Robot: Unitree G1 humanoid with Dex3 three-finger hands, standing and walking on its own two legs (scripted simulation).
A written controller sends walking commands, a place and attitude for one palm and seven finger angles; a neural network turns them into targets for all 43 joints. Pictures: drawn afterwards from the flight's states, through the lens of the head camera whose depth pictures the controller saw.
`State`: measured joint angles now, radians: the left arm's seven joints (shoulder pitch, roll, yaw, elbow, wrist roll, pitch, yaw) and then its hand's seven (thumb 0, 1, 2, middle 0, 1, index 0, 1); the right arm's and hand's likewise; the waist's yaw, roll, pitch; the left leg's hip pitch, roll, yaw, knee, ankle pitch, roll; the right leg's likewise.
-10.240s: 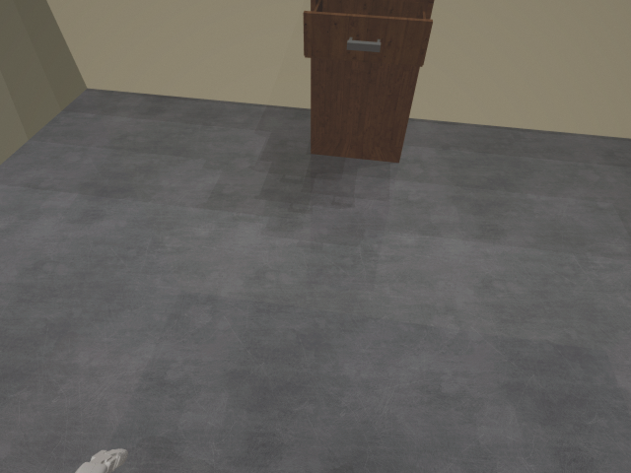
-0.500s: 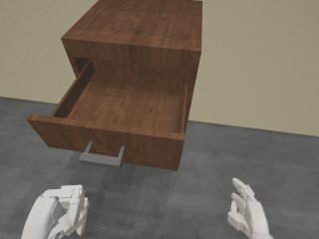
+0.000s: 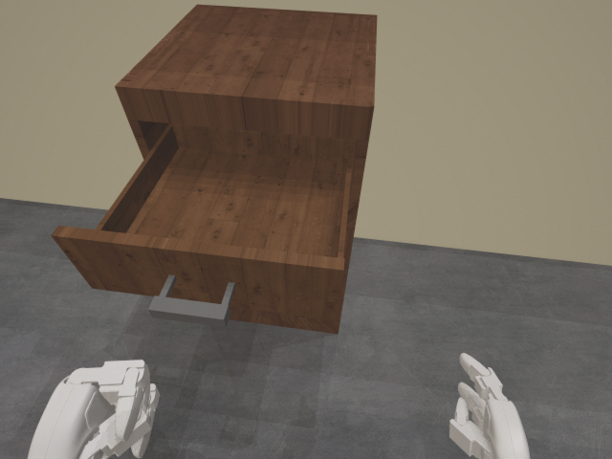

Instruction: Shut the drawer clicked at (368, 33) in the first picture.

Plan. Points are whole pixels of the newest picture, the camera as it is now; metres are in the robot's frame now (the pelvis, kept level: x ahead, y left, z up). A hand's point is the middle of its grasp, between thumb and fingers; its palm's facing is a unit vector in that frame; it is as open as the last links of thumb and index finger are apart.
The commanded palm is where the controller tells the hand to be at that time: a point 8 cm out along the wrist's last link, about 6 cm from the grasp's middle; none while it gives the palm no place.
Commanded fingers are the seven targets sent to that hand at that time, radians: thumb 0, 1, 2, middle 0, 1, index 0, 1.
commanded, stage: bring the fist close to the handle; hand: left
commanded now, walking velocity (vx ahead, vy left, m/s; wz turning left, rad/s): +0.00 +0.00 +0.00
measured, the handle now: (195, 298) +0.33 +0.20 +0.00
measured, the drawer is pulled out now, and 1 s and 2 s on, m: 0.30 0.30 0.30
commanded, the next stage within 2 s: push the drawer shut in 1.50 s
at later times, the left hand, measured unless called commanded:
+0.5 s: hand (168, 401) +0.18 +0.17 +0.06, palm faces -0.04 -1.00 -0.07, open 3.2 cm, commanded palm +0.15 +0.22 +0.06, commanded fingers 0.00 0.90 0.90 -1.40 -1.60 -1.40 -1.60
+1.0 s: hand (197, 377) +0.22 +0.16 +0.01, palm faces -0.07 -1.00 -0.06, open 3.2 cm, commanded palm +0.20 +0.22 +0.01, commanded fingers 0.00 0.90 0.90 -1.40 -1.60 -1.40 -1.60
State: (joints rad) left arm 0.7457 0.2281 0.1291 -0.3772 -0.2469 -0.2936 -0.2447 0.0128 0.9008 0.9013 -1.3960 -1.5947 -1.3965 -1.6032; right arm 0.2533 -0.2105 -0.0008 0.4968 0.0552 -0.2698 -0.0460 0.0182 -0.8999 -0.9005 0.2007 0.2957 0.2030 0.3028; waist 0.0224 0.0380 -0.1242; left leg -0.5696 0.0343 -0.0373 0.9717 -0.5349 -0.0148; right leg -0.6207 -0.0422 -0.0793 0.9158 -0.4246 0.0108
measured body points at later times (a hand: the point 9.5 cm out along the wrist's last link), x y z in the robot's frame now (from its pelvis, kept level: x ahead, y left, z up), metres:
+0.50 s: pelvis -0.01 +0.00 -0.01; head +0.03 +0.00 +0.44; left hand +0.17 +0.22 +0.06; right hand +0.18 -0.23 -0.07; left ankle -0.02 +0.13 -0.69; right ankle +0.02 -0.13 -0.69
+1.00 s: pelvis -0.01 +0.00 -0.04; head +0.07 +0.01 +0.41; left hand +0.22 +0.21 +0.01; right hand +0.17 -0.23 -0.11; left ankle -0.02 +0.13 -0.69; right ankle +0.02 -0.13 -0.69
